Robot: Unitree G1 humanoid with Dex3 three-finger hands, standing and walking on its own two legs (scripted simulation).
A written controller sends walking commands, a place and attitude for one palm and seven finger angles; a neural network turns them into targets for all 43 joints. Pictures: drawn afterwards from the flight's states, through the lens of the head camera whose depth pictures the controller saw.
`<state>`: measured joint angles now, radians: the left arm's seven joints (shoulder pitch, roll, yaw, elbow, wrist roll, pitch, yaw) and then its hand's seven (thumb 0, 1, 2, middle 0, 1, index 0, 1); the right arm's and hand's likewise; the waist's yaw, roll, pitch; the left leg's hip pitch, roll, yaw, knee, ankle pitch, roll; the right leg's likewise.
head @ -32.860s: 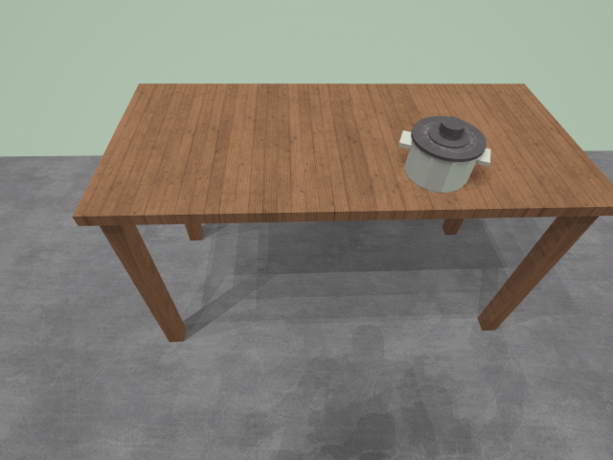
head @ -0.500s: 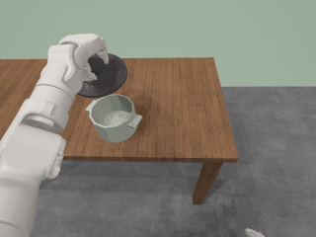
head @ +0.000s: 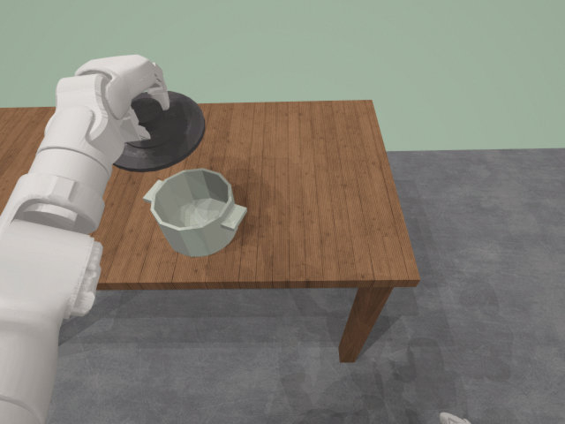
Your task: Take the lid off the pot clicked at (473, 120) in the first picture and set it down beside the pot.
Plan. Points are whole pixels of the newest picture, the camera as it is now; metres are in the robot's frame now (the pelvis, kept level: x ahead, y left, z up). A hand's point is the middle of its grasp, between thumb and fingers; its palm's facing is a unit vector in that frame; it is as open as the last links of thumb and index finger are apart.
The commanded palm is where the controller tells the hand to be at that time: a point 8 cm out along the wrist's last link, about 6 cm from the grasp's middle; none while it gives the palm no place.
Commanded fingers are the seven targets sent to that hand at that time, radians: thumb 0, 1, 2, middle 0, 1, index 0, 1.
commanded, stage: move the lid sideways beside the pot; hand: left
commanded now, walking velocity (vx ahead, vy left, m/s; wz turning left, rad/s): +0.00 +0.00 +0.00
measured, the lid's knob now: (145, 114) +0.52 +0.17 +0.17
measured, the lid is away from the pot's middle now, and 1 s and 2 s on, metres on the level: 0.03 0.15 0.23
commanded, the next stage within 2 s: none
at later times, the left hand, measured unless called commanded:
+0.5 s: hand (76, 133) +0.48 +0.26 +0.17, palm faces -0.33 -0.05 -0.94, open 8.4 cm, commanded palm +0.49 +0.26 +0.25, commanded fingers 0.00 0.64 0.99 -0.89 -1.13 -0.69 -1.05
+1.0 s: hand (46, 137) +0.48 +0.30 +0.17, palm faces -0.36 -0.07 -0.93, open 8.4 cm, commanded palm +0.49 +0.31 +0.25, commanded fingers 0.00 0.64 0.99 -0.89 -1.13 -0.69 -1.05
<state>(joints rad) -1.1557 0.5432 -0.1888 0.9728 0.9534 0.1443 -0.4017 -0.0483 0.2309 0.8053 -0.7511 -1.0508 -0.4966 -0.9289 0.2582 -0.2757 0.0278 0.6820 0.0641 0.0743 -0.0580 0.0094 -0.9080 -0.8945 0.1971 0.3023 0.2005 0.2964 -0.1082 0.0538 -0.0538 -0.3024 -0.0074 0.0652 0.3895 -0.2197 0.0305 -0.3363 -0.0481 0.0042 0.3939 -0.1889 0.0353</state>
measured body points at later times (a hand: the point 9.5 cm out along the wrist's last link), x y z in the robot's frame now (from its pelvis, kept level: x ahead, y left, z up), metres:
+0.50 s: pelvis +0.01 +0.01 +0.00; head +0.06 +0.01 +0.45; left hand +0.50 +0.26 +0.22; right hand +0.07 -0.27 -0.12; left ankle -0.02 +0.10 -0.74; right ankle +0.00 -0.14 -0.74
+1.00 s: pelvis +0.01 +0.02 +0.00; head +0.07 +0.02 +0.44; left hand +0.50 +0.30 +0.22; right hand +0.06 -0.26 -0.13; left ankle -0.02 +0.10 -0.74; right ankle +0.00 -0.14 -0.74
